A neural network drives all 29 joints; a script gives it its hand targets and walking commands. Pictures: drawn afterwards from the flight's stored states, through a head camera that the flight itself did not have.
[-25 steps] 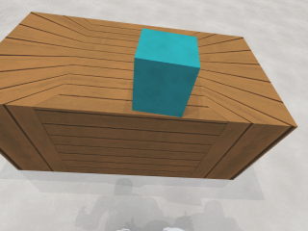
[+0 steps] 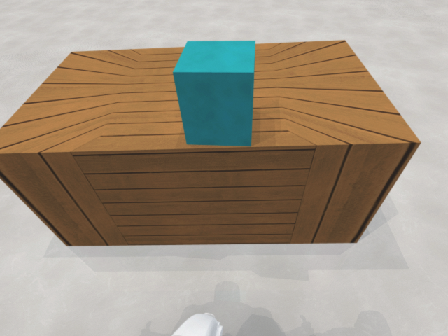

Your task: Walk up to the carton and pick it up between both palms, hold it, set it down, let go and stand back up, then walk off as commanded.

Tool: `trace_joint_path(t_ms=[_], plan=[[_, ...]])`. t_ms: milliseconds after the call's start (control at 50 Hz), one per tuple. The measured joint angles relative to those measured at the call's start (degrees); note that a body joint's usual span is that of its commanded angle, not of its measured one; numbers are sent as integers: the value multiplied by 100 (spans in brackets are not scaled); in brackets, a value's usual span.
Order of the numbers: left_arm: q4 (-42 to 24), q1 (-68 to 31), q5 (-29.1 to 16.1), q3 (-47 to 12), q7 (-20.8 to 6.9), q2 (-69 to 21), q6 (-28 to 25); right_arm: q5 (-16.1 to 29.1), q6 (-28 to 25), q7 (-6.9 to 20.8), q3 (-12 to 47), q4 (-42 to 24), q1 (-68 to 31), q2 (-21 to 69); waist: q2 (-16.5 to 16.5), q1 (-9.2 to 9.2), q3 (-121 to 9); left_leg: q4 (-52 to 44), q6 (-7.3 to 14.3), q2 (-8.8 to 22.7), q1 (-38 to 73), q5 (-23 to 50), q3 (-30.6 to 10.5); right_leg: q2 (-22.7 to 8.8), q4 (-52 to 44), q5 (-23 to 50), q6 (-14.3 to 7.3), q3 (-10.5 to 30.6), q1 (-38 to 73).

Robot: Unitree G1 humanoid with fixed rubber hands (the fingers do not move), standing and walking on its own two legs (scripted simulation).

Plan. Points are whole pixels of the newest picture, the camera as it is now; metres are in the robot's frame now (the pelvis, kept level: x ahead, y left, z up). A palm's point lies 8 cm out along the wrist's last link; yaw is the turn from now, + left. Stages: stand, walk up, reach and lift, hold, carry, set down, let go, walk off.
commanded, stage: walk off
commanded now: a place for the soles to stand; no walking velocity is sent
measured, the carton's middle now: (219, 94) +0.80 +0.05 +0.02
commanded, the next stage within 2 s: none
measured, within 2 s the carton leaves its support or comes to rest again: neither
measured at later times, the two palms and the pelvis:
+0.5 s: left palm out of the picture -0.02 +0.36 -0.11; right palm out of the picture -0.08 -0.28 -0.08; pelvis -0.13 +0.05 +0.00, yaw +1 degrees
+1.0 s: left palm out of the picture -0.24 +0.31 -0.10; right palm out of the picture -0.19 -0.33 -0.10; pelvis -0.27 -0.01 +0.00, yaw +0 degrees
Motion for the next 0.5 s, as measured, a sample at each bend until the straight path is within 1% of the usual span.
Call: trace_joint_path(t_ms=[60,100,160,240,320,340,360,380,400,420,440,500], plan=[[-179,-134,0,-1,1,-2,-42,0,8,16,-1,-3,352,-132,120,-6,2,732,-9,-20,2,-7,-46,-7,-115,266,15,-6,-430],[-319,-251,0,-1,6,-3,-84,1,8,13,0,-5,573,-189,166,-8,-1,742,-26,-19,51,-37,-49,-45,-125,398,16,-9,-757],[-522,-383,0,-2,12,-4,-129,1,-18,-11,1,-10,786,-198,194,-8,4,273,-48,-14,241,-380,-52,-112,-125,549,49,-12,-1070],[-704,-468,0,-3,15,-4,-130,1,-108,-47,0,-13,773,-196,187,-7,3,-608,-68,60,489,-841,-52,-120,-124,703,98,-26,-1185],[-804,-547,0,-4,15,-4,-118,1,-220,-27,2,-15,634,-198,92,-10,0,-1694,117,232,708,-947,-50,-120,-125,856,192,-45,-1187],[-813,-578,0,-3,15,-4,-98,1,-253,-14,2,-14,631,-198,64,-10,0,-2038,190,293,796,-846,-50,-120,-125,895,239,-58,-1189],[-810,-612,0,-3,15,-4,-68,1,-271,10,3,-10,637,-194,12,-5,10,-2186,216,301,815,-449,-28,-134,-109,913,254,-57,-1186],[-807,-616,1,-2,15,-4,-27,1,-280,37,2,-9,655,-192,-37,-4,13,-2194,227,300,811,-28,-3,-138,-44,784,245,-56,-1178],[-788,-618,1,-2,16,-6,9,1,-284,54,2,-7,686,-180,-77,-8,14,-2158,229,310,814,177,6,-94,171,434,241,-41,-1206],[-750,-619,1,0,27,0,30,1,-267,66,2,-6,712,-149,-121,-12,0,-2165,225,332,813,254,-1,11,541,122,240,15,-1287],[-701,-619,1,-1,30,16,45,1,-242,69,1,-7,716,-107,-178,-14,-22,-2244,211,363,811,303,-7,133,974,-28,240,81,-1395],[-508,-606,1,-2,30,81,60,-13,-205,65,1,-12,587,6,-389,-10,-34,-2723,127,437,801,443,-4,380,2007,-53,240,134,-1539]])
